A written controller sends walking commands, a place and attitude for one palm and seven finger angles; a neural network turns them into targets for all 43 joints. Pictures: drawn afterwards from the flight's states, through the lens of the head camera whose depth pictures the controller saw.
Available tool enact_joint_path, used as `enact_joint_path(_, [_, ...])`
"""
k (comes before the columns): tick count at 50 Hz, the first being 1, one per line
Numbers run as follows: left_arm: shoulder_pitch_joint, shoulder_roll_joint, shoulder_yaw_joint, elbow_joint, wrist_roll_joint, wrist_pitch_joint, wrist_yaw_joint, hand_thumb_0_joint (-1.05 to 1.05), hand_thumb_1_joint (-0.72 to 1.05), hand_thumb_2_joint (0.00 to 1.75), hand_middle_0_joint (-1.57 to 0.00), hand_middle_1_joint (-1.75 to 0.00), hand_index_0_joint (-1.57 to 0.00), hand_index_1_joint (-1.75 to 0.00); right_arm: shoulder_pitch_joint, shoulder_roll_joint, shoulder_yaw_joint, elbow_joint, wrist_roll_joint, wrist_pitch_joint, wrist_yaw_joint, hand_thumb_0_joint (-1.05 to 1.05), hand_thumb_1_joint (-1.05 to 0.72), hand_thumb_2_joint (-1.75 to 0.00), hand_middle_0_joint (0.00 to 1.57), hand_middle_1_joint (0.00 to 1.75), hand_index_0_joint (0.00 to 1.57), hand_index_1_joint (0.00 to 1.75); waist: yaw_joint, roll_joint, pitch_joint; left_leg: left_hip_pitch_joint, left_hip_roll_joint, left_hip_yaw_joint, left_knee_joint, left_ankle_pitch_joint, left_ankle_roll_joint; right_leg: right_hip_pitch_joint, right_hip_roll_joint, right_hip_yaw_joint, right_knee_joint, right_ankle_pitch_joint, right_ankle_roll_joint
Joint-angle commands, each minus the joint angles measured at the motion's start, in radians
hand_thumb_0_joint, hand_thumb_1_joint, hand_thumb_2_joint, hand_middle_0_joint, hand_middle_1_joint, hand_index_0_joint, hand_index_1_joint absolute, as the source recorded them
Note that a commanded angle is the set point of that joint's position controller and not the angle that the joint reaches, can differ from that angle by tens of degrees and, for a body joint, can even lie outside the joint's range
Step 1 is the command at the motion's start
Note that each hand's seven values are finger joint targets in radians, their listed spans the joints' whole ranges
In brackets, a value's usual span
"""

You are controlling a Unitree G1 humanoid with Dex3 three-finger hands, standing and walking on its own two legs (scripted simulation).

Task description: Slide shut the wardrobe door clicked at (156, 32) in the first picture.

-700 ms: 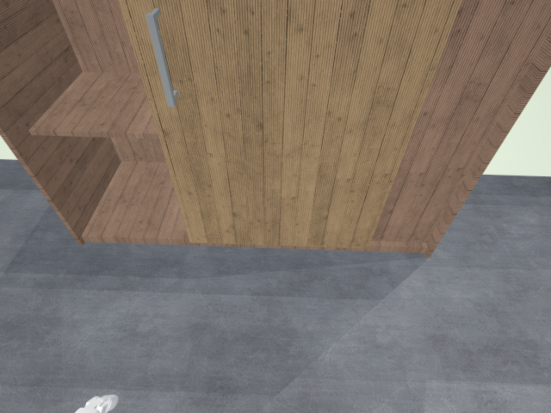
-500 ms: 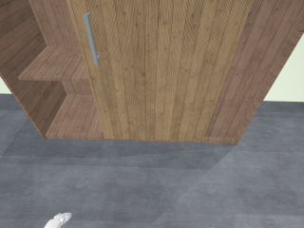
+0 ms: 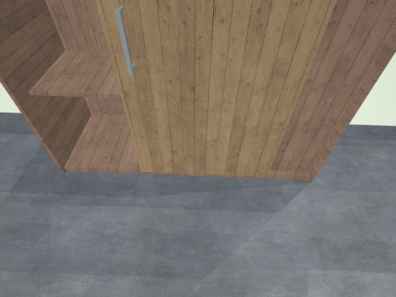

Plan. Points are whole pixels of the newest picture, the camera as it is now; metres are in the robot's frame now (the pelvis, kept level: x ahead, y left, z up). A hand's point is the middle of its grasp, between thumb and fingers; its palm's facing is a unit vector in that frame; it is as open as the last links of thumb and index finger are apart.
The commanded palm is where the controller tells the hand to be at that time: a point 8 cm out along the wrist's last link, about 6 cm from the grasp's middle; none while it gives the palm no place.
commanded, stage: stand and wait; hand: right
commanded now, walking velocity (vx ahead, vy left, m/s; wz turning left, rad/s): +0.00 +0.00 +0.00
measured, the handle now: (126, 42) +0.89 +0.31 +0.09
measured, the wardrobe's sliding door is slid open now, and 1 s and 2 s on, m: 0.49 0.49 0.49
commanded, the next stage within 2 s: look at it before walking up in 0.12 s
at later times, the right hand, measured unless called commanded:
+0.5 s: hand out of the picture +0.09 -0.24 -0.16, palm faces -0.03 +0.94 -0.33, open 7.4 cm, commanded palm none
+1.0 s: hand out of the picture +0.08 -0.24 -0.16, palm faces -0.05 +0.94 -0.33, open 7.4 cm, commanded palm none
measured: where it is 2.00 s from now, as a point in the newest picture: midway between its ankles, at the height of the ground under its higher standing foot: outside the picture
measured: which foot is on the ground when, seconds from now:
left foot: down 0.00-1.00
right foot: down 0.00-1.00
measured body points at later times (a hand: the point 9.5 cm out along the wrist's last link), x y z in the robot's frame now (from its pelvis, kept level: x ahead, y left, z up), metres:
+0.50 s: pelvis +0.01 +0.00 +0.00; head +0.01 +0.00 +0.45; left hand +0.08 +0.30 -0.13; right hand +0.09 -0.29 -0.13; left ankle +0.01 +0.12 -0.74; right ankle +0.01 -0.12 -0.74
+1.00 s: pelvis +0.01 +0.00 +0.00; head +0.02 +0.00 +0.45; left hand +0.09 +0.29 -0.13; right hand +0.09 -0.29 -0.14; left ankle +0.01 +0.12 -0.74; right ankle +0.01 -0.12 -0.74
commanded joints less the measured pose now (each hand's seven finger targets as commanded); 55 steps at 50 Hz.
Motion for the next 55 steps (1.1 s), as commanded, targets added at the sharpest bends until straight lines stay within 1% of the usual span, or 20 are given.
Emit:
enact_joint_path(1, [-0.067, 0.202, 0.039, -0.069, -0.001, -0.027, 0.009, 0.0, 0.9, 0.9, -0.2, -0.3, -0.2, -0.3, -0.054, -0.205, -0.043, -0.069, 0.0, -0.03, -0.012, 0.0, -0.9, -0.9, 0.2, 0.3, 0.2, 0.3, -0.004, 0.001, -0.043, 0.006, 0.109, -0.106, -0.079, 0.026, 0.038, -0.018, -0.112, 0.098, -0.084, 0.054, -0.028])
enact_joint_path(3, [-0.064, 0.202, 0.038, -0.064, -0.001, -0.028, 0.009, 0.0, 0.9, 0.9, -0.2, -0.3, -0.2, -0.3, -0.056, -0.206, -0.043, -0.069, 0.0, -0.03, -0.011, 0.0, -0.9, -0.9, 0.2, 0.3, 0.2, 0.3, -0.003, 0.012, -0.041, 0.008, 0.109, -0.107, -0.083, 0.022, 0.038, -0.019, -0.111, 0.1, -0.089, 0.053, -0.028])
enact_joint_path(4, [-0.067, 0.203, 0.039, -0.063, 0.0, -0.028, 0.009, 0.0, 0.9, 0.9, -0.2, -0.3, -0.2, -0.3, -0.056, -0.204, -0.043, -0.068, 0.0, -0.03, -0.011, 0.0, -0.9, -0.9, 0.2, 0.3, 0.2, 0.3, -0.003, 0.001, -0.039, 0.002, 0.109, -0.108, -0.084, 0.021, 0.038, -0.014, -0.111, 0.101, -0.09, 0.053, -0.027])
enact_joint_path(6, [-0.066, 0.202, 0.038, -0.062, -0.001, -0.028, 0.009, 0.0, 0.9, 0.9, -0.2, -0.3, -0.2, -0.3, -0.054, -0.205, -0.044, -0.066, 0.0, -0.031, -0.012, 0.0, -0.9, -0.9, 0.2, 0.3, 0.2, 0.3, -0.004, 0.002, -0.05, 0.01, 0.112, -0.107, -0.083, 0.043, 0.04, -0.007, -0.113, 0.099, -0.085, 0.073, -0.028])
enact_joint_path(14, [-0.072, 0.202, 0.039, -0.06, 0.0, -0.027, 0.009, 0.0, 0.9, 0.9, -0.2, -0.3, -0.2, -0.3, -0.066, -0.207, -0.044, -0.067, -0.001, -0.032, -0.012, 0.0, -0.9, -0.9, 0.2, 0.3, 0.2, 0.3, -0.001, 0.005, -0.033, -0.001, 0.109, -0.11, -0.092, 0.055, 0.038, -0.002, -0.113, 0.094, -0.09, 0.08, -0.023])
enact_joint_path(17, [-0.073, 0.201, 0.038, -0.061, 0.0, -0.029, 0.009, 0.0, 0.9, 0.9, -0.2, -0.3, -0.2, -0.3, -0.065, -0.208, -0.043, -0.069, -0.002, -0.033, -0.012, 0.0, -0.9, -0.9, 0.2, 0.3, 0.2, 0.3, -0.002, -0.001, -0.05, 0.013, 0.109, -0.109, -0.087, 0.08, 0.038, 0.008, -0.116, 0.094, -0.091, 0.1, -0.025])
enact_joint_path(25, [-0.08, 0.202, 0.038, -0.064, -0.002, -0.028, 0.01, 0.0, 0.9, 0.9, -0.2, -0.3, -0.2, -0.3, -0.068, -0.209, -0.044, -0.069, -0.002, -0.033, -0.011, 0.0, -0.9, -0.9, 0.2, 0.3, 0.2, 0.3, -0.002, -0.001, -0.056, 0.02, 0.108, -0.106, -0.089, 0.098, 0.038, 0.017, -0.117, 0.095, -0.09, 0.114, -0.023])
enact_joint_path(27, [-0.083, 0.206, 0.037, -0.063, -0.002, -0.03, 0.011, 0.0, 0.9, 0.9, -0.2, -0.3, -0.2, -0.3, -0.064, -0.208, -0.043, -0.068, -0.001, -0.032, -0.011, 0.0, -0.9, -0.9, 0.2, 0.3, 0.2, 0.3, -0.002, -0.016, -0.06, 0.024, 0.11, -0.105, -0.088, 0.109, 0.037, 0.024, -0.119, 0.092, -0.093, 0.121, -0.024])
enact_joint_path(33, [-0.084, 0.207, 0.037, -0.062, -0.003, -0.032, 0.013, 0.0, 0.9, 0.9, -0.2, -0.3, -0.2, -0.3, -0.063, -0.207, -0.044, -0.063, 0.0, -0.034, -0.011, 0.0, -0.9, -0.9, 0.2, 0.3, 0.2, 0.3, -0.002, -0.011, -0.079, 0.049, 0.112, -0.098, -0.08, 0.17, 0.037, 0.038, -0.122, 0.089, -0.089, 0.169, -0.022])
enact_joint_path(39, [-0.085, 0.207, 0.036, -0.06, -0.002, -0.032, 0.014, 0.0, 0.9, 0.9, -0.2, -0.3, -0.2, -0.3, -0.059, -0.207, -0.043, -0.061, 0.0, -0.033, -0.012, 0.0, -0.9, -0.9, 0.2, 0.3, 0.2, 0.3, -0.004, -0.008, -0.076, 0.053, 0.111, -0.094, -0.083, 0.178, 0.036, 0.047, -0.123, 0.091, -0.095, 0.182, -0.023])
enact_joint_path(43, [-0.088, 0.209, 0.037, -0.059, -0.003, -0.031, 0.016, 0.0, 0.9, 0.9, -0.2, -0.3, -0.2, -0.3, -0.063, -0.21, -0.043, -0.062, -0.001, -0.03, -0.012, 0.0, -0.9, -0.9, 0.2, 0.3, 0.2, 0.3, -0.004, -0.008, -0.052, 0.035, 0.107, -0.103, -0.089, 0.172, 0.036, 0.053, -0.127, 0.082, -0.1, 0.168, -0.022])
enact_joint_path(44, [-0.08, 0.204, 0.039, -0.063, -0.001, -0.029, 0.018, 0.0, 0.9, 0.9, -0.2, -0.3, -0.2, -0.3, -0.062, -0.202, -0.045, -0.067, -0.002, -0.025, -0.01, 0.0, -0.9, -0.9, 0.2, 0.3, 0.2, 0.3, -0.002, -0.01, -0.047, 0.016, 0.103, -0.11, -0.078, 0.186, 0.037, 0.058, -0.129, 0.071, -0.086, 0.165, -0.02])
enact_joint_path(46, [-0.033, 0.114, 0.029, -0.062, 0.001, -0.014, 0.02, 0.0, 0.9, 0.9, -0.2, -0.3, -0.2, -0.3, -0.023, -0.125, -0.037, -0.07, -0.002, -0.003, -0.014, 0.0, -0.9, -0.9, 0.2, 0.3, 0.2, 0.3, 0.003, 0.001, -0.039, -0.025, 0.099, -0.124, -0.041, 0.21, 0.029, 0.055, -0.132, 0.036, -0.044, 0.15, -0.008])
enact_joint_path(47, [-0.013, 0.088, 0.026, -0.067, 0.001, -0.006, 0.023, 0.0, 0.9, 0.9, -0.2, -0.3, -0.2, -0.3, -0.004, -0.101, -0.033, -0.074, -0.002, 0.008, -0.015, 0.0, -0.9, -0.9, 0.2, 0.3, 0.2, 0.3, 0.004, 0.0, -0.031, -0.049, 0.094, -0.129, -0.02, 0.22, 0.024, 0.05, -0.134, 0.023, -0.03, 0.142, -0.003])
enact_joint_path(49, [0.003, 0.097, 0.038, -0.091, 0.002, 0.005, 0.028, 0.0, 0.9, 0.9, -0.2, -0.3, -0.2, -0.3, 0.008, -0.105, -0.042, -0.099, -0.005, 0.021, -0.012, 0.0, -0.9, -0.9, 0.2, 0.3, 0.2, 0.3, 0.005, 0.007, -0.018, -0.094, 0.078, -0.14, 0.023, 0.208, 0.025, 0.033, -0.147, 0.016, -0.012, 0.104, -0.007])
enact_joint_path(50, [0.006, 0.105, 0.045, -0.104, 0.002, 0.008, 0.029, 0.0, 0.9, 0.9, -0.2, -0.3, -0.2, -0.3, 0.018, -0.104, -0.047, -0.113, -0.007, 0.025, -0.01, 0.0, -0.9, -0.9, 0.2, 0.3, 0.2, 0.3, 0.005, -0.005, -0.027, -0.116, 0.069, -0.139, 0.047, 0.203, 0.026, 0.039, -0.159, 0.017, -0.003, 0.093, -0.013])
enact_joint_path(52, [0.004, 0.118, 0.059, -0.131, 0.004, 0.012, 0.031, 0.0, 0.9, 0.9, -0.2, -0.3, -0.2, -0.3, 0.023, -0.095, -0.055, -0.14, -0.008, 0.034, -0.005, 0.0, -0.9, -0.9, 0.2, 0.3, 0.2, 0.3, 0.004, -0.055, -0.025, -0.167, 0.035, -0.118, 0.128, 0.165, 0.017, 0.035, -0.2, 0.039, -0.019, 0.064, -0.035])
enact_joint_path(53, [-0.002, 0.126, 0.066, -0.144, 0.004, 0.012, 0.032, 0.0, 0.9, 0.9, -0.2, -0.3, -0.2, -0.3, 0.032, -0.086, -0.057, -0.151, -0.008, 0.036, -0.001, 0.0, -0.9, -0.9, 0.2, 0.3, 0.2, 0.3, 0.002, -0.086, -0.028, -0.184, 0.013, -0.096, 0.192, 0.131, 0.011, 0.028, -0.234, 0.058, -0.032, 0.068, -0.055])
enact_joint_path(54, [-0.008, 0.132, 0.073, -0.155, 0.004, 0.011, 0.032, 0.0, 0.9, 0.9, -0.2, -0.3, -0.2, -0.3, 0.041, -0.073, -0.061, -0.159, -0.008, 0.038, 0.003, 0.0, -0.9, -0.9, 0.2, 0.3, 0.2, 0.3, -0.003, -0.128, -0.028, -0.196, -0.003, -0.068, 0.279, 0.038, 0.003, 0.015, -0.279, 0.076, -0.044, 0.106, -0.083])
enact_joint_path(55, [-0.01, 0.136, 0.078, -0.166, 0.003, 0.009, 0.031, 0.0, 0.9, 0.9, -0.2, -0.3, -0.2, -0.3, 0.052, -0.061, -0.064, -0.17, -0.008, 0.04, 0.005, 0.0, -0.9, -0.9, 0.2, 0.3, 0.2, 0.3, -0.008, -0.173, -0.035, -0.207, -0.014, -0.041, 0.382, -0.134, -0.006, 0.005, -0.327, 0.097, -0.054, 0.18, -0.123])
